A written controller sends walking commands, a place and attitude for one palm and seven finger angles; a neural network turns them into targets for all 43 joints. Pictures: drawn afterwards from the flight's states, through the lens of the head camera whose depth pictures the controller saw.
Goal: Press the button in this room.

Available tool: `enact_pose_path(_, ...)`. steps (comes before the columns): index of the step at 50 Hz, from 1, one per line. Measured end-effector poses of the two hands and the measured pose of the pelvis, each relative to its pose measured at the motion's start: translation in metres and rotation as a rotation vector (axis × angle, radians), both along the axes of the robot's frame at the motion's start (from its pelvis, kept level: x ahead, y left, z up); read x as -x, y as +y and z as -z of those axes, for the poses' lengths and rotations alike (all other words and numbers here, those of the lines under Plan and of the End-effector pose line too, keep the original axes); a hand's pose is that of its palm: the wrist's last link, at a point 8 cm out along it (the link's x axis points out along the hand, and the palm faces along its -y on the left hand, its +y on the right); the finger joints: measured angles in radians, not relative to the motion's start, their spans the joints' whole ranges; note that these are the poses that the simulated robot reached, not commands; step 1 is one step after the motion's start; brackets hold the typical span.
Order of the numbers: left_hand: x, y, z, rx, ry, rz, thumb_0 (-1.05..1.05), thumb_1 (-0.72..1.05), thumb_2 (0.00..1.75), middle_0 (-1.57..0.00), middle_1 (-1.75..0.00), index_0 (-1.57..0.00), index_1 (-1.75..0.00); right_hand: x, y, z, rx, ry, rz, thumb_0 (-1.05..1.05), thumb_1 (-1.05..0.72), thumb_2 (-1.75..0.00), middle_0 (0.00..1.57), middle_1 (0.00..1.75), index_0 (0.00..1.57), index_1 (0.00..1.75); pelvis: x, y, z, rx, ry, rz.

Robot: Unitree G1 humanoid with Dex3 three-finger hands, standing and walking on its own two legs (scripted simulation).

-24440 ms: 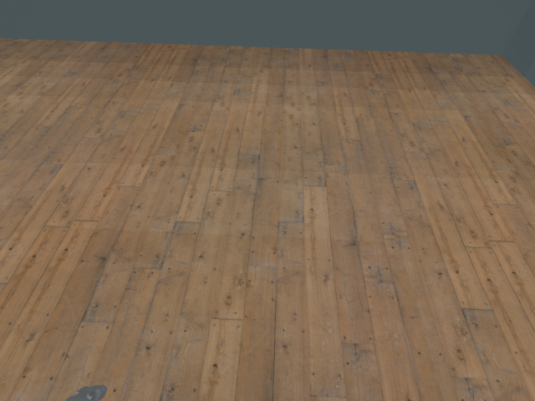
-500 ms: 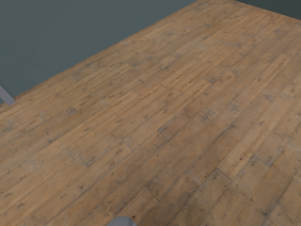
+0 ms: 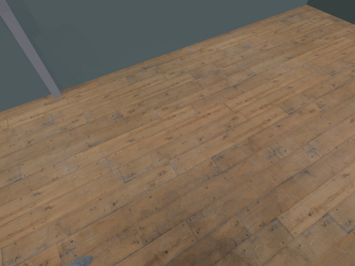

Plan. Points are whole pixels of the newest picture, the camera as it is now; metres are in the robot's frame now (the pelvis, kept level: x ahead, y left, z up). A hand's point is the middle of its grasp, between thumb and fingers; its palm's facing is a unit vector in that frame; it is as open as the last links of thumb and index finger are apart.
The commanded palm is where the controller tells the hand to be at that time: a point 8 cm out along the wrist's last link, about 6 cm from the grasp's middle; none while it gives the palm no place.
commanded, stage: turn or walk to find it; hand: left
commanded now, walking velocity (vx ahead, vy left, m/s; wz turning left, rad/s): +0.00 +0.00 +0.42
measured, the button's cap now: out of the picture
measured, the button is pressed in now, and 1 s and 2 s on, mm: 0 0 0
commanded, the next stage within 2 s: stand and wait in 0.18 s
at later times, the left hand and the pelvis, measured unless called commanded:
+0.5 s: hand out of the picture -0.05 +0.18 -0.16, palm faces +0.31 -0.92 -0.25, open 7.4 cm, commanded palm none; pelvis -0.01 -0.02 +0.00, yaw +15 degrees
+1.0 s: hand (91, 264) +0.14 +0.23 -0.15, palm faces +0.44 -0.87 -0.24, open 7.4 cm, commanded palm none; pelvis +0.12 +0.00 -0.01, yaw +29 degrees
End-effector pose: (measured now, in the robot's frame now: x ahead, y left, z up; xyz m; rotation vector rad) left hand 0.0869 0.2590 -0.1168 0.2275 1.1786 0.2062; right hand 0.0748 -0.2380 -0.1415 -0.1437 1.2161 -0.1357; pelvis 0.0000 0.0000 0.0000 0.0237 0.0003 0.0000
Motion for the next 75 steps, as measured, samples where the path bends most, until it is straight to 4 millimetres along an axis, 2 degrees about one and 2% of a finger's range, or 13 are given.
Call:
enact_pose_path(4, 0.006, -0.022, -0.005, -0.021, -0.05, -0.012, 0.0, 0.91, 0.9, -0.2, -0.29, -0.2, -0.3, 0.001, -0.019, 0.016, -0.024, 0.021, -0.01, 0.0, -0.9, -0.89, 0.2, 0.3, 0.2, 0.3, 0.002, -0.018, 0.006, -0.004, -0.011, -0.047)
enact_pose_path(16, 0.08, -0.054, -0.007, 0.019, 0.058, -0.173, 0.01, 0.91, 0.9, -0.21, -0.3, -0.2, -0.3, -0.002, -0.042, 0.003, 0.0, 0.122, -0.12, 0.0, -0.91, -0.89, 0.19, 0.3, 0.2, 0.3, 0.003, -0.037, -0.009, -0.03, -0.003, -0.163)
enact_pose_path(21, 0.118, -0.048, 0.002, 0.039, 0.112, -0.255, 0.01, 0.91, 0.9, -0.21, -0.3, -0.2, -0.3, -0.022, -0.028, -0.001, 0.023, 0.12, -0.201, 0.0, -0.91, -0.89, 0.19, 0.3, 0.19, 0.3, 0.007, -0.031, -0.007, -0.021, 0.003, -0.215)
enact_pose_path(27, 0.167, -0.025, 0.025, 0.074, 0.163, -0.365, 0.01, 0.9, 0.9, -0.21, -0.3, -0.2, -0.3, -0.062, 0.012, -0.007, 0.049, 0.006, -0.32, 0.0, -0.91, -0.89, 0.19, 0.3, 0.19, 0.3, 0.011, -0.01, 0.005, 0.018, 0.003, -0.289)
enact_pose_path(30, 0.178, -0.012, 0.031, 0.087, 0.193, -0.391, 0.01, 0.91, 0.9, -0.2, -0.3, -0.2, -0.3, -0.073, 0.029, -0.014, 0.049, -0.05, -0.351, 0.0, -0.91, -0.89, 0.19, 0.3, 0.2, 0.3, 0.009, -0.001, 0.007, 0.013, -0.004, -0.304)
enact_pose_path(36, 0.139, 0.008, 0.013, 0.087, 0.086, -0.407, 0.01, 0.91, 0.9, -0.2, -0.29, -0.2, -0.3, -0.067, 0.041, -0.022, 0.047, 0.001, -0.378, 0.0, -0.9, -0.89, 0.2, 0.3, 0.2, 0.3, -0.012, 0.01, -0.008, 0.027, -0.008, -0.365)
enact_pose_path(44, 0.042, 0.02, -0.002, 0.05, -0.05, -0.376, 0.01, 0.91, 0.9, -0.2, -0.29, -0.2, -0.3, -0.074, 0.027, -0.009, 0.032, 0.141, -0.358, 0.0, -0.9, -0.89, 0.2, 0.3, 0.2, 0.3, -0.064, 0.008, -0.007, 0.016, 0.01, -0.423)
enact_pose_path(48, -0.012, 0.018, 0.001, 0.013, -0.124, -0.359, 0.01, 0.91, 0.9, -0.2, -0.29, -0.2, -0.3, -0.098, 0.01, 0.013, 0.035, 0.207, -0.363, 0.0, -0.9, -0.89, 0.2, 0.3, 0.2, 0.3, -0.102, 0.0, 0.01, 0.008, 0.013, -0.467)
enact_pose_path(52, -0.023, 0.005, 0.0, 0.008, -0.147, -0.427, 0.0, 0.91, 0.9, -0.2, -0.29, -0.2, -0.3, -0.15, 0.01, 0.016, 0.051, 0.227, -0.43, 0.01, -0.9, -0.89, 0.2, 0.3, 0.2, 0.3, -0.128, 0.001, 0.009, 0.011, -0.01, -0.521)
enact_pose_path(60, 0.018, -0.026, 0.005, 0.091, 0.078, -0.612, 0.0, 0.92, 0.9, -0.2, -0.3, -0.2, -0.3, -0.288, 0.078, -0.011, 0.028, 0.044, -0.556, 0.01, -0.91, -0.89, 0.19, 0.3, 0.19, 0.3, -0.185, 0.028, -0.009, 0.017, -0.001, -0.596)
enact_pose_path(68, 0.049, -0.04, 0.023, 0.229, 0.278, -0.783, 0.01, 0.91, 0.9, -0.2, -0.29, -0.2, -0.3, -0.395, 0.207, -0.017, 0.003, -0.056, -0.755, 0.0, -0.91, -0.9, 0.19, 0.3, 0.19, 0.3, -0.237, 0.089, 0.0, 0.046, -0.004, -0.662)
enact_pose_path(72, 0.048, -0.026, 0.038, 0.304, 0.374, -0.816, 0.01, 0.91, 0.9, -0.2, -0.29, -0.2, -0.3, -0.43, 0.272, -0.01, -0.015, -0.142, -0.797, 0.0, -0.91, -0.89, 0.19, 0.3, 0.19, 0.3, -0.258, 0.131, 0.015, 0.037, -0.011, -0.669)
enact_pose_path(75, 0.021, 0.009, 0.035, 0.296, 0.355, -0.802, 0.01, 0.91, 0.9, -0.2, -0.29, -0.2, -0.3, -0.435, 0.292, -0.014, -0.023, -0.138, -0.77, 0.0, -0.91, -0.89, 0.19, 0.3, 0.2, 0.3, -0.273, 0.153, 0.008, 0.038, -0.02, -0.661)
